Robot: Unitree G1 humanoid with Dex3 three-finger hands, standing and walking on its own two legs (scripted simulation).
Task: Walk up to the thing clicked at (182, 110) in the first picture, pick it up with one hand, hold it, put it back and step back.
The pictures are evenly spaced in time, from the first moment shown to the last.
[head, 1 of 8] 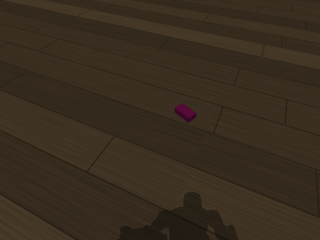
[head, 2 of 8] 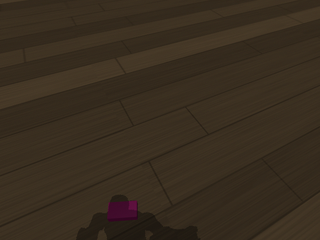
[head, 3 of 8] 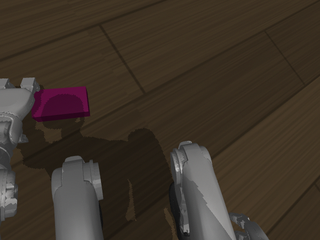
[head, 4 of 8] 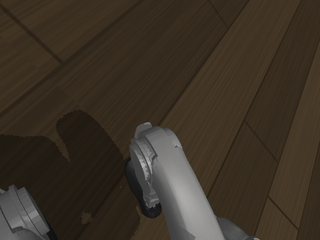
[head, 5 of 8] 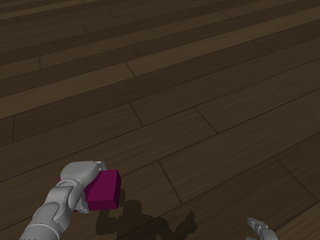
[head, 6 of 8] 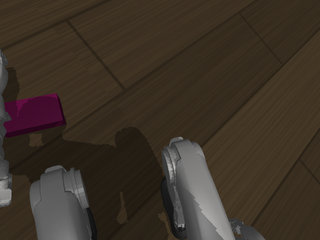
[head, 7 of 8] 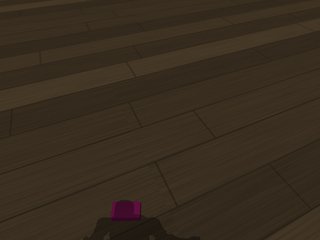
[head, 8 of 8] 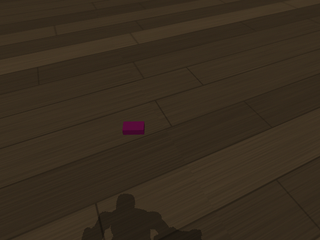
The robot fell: no
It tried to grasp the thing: yes
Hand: left
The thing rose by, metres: 0.68
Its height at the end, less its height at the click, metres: +0.00
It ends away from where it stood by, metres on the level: 0.02
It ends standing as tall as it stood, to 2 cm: yes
